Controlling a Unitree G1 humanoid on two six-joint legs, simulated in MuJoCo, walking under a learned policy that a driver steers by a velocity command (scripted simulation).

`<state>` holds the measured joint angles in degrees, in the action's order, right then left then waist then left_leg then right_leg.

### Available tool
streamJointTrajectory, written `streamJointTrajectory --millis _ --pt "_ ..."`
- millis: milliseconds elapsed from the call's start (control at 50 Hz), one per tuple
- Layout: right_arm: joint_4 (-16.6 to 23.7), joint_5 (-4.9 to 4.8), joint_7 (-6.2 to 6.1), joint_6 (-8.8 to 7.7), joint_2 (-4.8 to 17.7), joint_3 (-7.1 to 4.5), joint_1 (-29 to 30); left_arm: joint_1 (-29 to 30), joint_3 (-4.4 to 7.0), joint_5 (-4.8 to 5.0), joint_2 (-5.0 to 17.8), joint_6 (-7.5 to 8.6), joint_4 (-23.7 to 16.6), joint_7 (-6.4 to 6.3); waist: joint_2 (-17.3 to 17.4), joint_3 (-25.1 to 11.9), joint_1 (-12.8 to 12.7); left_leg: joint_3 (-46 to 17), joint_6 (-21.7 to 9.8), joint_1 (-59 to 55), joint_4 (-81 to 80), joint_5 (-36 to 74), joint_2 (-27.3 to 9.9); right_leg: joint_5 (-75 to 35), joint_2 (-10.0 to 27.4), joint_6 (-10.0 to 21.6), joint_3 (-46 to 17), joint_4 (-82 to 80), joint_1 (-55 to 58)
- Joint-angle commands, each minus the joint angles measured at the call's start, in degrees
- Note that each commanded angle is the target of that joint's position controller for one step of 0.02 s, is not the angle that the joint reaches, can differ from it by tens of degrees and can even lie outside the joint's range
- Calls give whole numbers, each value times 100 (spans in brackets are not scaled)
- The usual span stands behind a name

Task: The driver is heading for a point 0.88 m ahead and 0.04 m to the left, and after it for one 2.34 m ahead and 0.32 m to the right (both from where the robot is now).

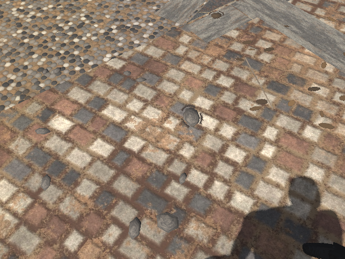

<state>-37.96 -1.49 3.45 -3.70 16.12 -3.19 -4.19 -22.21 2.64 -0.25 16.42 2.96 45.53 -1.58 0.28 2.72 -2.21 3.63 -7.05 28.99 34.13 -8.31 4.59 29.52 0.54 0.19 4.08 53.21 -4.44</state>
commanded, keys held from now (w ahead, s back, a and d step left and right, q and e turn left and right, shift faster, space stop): w+q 0.26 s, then w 0.32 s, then no key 0.36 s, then e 0.06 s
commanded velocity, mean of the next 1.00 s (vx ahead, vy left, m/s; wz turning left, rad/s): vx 0.38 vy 0.00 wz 0.26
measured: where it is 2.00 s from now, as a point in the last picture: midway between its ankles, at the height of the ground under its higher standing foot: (188, 145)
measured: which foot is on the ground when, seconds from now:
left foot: down 0.00-0.42, up 0.44-0.84, down 0.86-1.00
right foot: up 0.00-0.38, down 0.40-0.88, up 0.90-1.00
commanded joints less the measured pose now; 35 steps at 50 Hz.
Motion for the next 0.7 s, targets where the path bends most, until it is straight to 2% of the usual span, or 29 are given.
streamJointTrajectory --millis 20,40,60,80,120,160,220,260,280,340,360,380,400,420,440,460,480,500,520,560,580,640,680,700 --pt "-24 40 -180 -16 1008 -352 -1814 730 96 290 875 541 -1015 189 408 -1576 1021 -4048 -1486 -4853 -1700 -1018 -2131 -398 57 72 -1215 2867 -4297" --pt "58 22 -188 -23 894 -305 -1383 855 61 213 808 605 -1069 169 -151 -1012 697 -3436 -1283 -3846 -1815 -517 -1869 -806 297 105 -1126 2284 -4076" --pt "148 31 -193 -24 743 -258 -1023 870 97 51 803 596 -1036 139 -275 -608 448 -2996 -1176 -3043 -1935 73 -1613 -980 429 28 -1043 1815 -3788" --pt "244 112 -222 -27 667 -218 -834 719 128 -7 821 528 -1031 142 -94 -462 227 -2709 -1180 -2444 -2102 468 -1453 -1105 529 -49 -1045 1665 -3416" --pt "249 90 -268 -37 696 -230 -678 500 106 -68 707 385 -1011 135 122 -322 22 -2365 -1215 -1709 -2283 960 -1301 -1193 593 -272 -875 1221 -3138" --pt "193 74 -319 -54 842 -260 -690 730 36 -114 549 308 -1114 107 171 -152 23 -1921 -1114 -1036 -2328 1278 -1091 -1566 553 -467 -672 437 -2950" --pt "73 8 -386 -1 979 -309 -934 1515 -74 -103 302 330 -1286 120 298 -151 374 -1544 -731 -673 -2106 768 -678 -2945 268 -541 -536 -1141 -2403" --pt "-34 -22 -401 49 1033 -325 -1281 1901 -52 4 369 367 -1370 157 368 -284 600 -1781 -609 -897 -1949 381 -751 -3441 42 -564 -573 -1780 -2139" --pt "-84 -36 -405 65 1020 -317 -1366 1937 -26 50 442 386 -1379 180 445 -338 614 -1910 -562 -1143 -1815 199 -862 -3480 43 -532 -660 -1987 -2124" --pt "-178 -6 -405 81 889 -274 -1488 1788 94 70 681 443 -1352 242 623 -412 507 -2378 -373 -1860 -1281 -19 -1255 -3092 154 -249 -821 -2288 -2031" --pt "-180 20 -394 95 881 -273 -1454 1598 138 65 720 460 -1314 247 679 -413 368 -2429 -295 -1934 -1061 137 -1280 -2846 128 -110 -733 -2397 -1784" --pt "-171 55 -376 100 773 -236 -1460 1187 216 34 815 476 -1218 228 658 -562 141 -2334 -172 -1929 -593 622 -1101 -2629 56 68 -609 -2540 -1205" --pt "-106 111 -343 85 480 -123 -1493 520 293 -48 1034 505 -1165 198 338 -1143 -177 -2022 34 -1618 632 522 -788 -2534 596 391 -1092 -2471 -125" --pt "-52 63 -336 13 74 7 -2287 -127 430 -151 1593 465 -1048 188 -1190 -2024 -36 -1320 487 -5 2776 -1012 2 -1845 1862 1291 -3341 -2729 1838" --pt "-89 -70 -339 -33 272 15 -2430 -555 446 -6 1436 405 -787 277 -2012 -2143 -121 -1306 599 1244 3845 -2466 71 -140 2336 1697 -5308 -3595 2249" --pt "-58 -125 -350 -27 782 -110 -1841 -259 319 50 980 391 -867 269 -1106 -1315 -266 -1463 567 1680 4313 -2048 -230 469 2146 1452 -4802 -3746 1701" --pt "89 -49 -359 -16 856 -119 -1213 76 250 16 794 348 -907 249 -568 -801 -266 -1212 541 1672 4240 -1579 -467 -24 1882 1248 -3882 -3725 1009" --pt "197 58 -357 -23 767 -101 -906 324 195 -27 690 325 -900 252 -361 -418 -159 -1083 527 1567 3905 -1265 -643 -763 1626 1226 -3251 -3812 364" --pt "214 100 -341 -25 674 -112 -881 479 152 -47 582 331 -884 245 -461 -272 5 -1049 527 1325 3530 -1003 -844 -1316 1415 1180 -2828 -3932 -22" --pt "129 79 -314 5 479 -77 -1071 531 125 -20 496 359 -808 245 -698 -303 154 -889 572 924 3100 -806 -937 -1952 1166 1166 -2294 -4141 -318" --pt "106 93 -310 20 407 -55 -1078 485 134 13 530 373 -749 245 -683 -307 173 -817 606 904 2881 -754 -949 -2244 1152 1219 -2108 -4208 -356" --pt "174 185 -322 9 191 40 -679 522 180 7 728 331 -599 207 -468 -217 163 -624 791 726 1693 -343 -906 -4561 1121 1261 -1402 -4145 -440" --pt "157 184 -294 -23 79 89 -442 486 197 32 822 254 -485 169 -524 -344 74 -469 836 249 849 344 -773 -5224 936 1111 -928 -4025 -493" --pt "156 169 -276 -32 100 85 -300 387 200 53 856 220 -409 153 -563 -411 -3 -418 851 51 542 723 -681 -5281 893 1056 -825 -3980 -453"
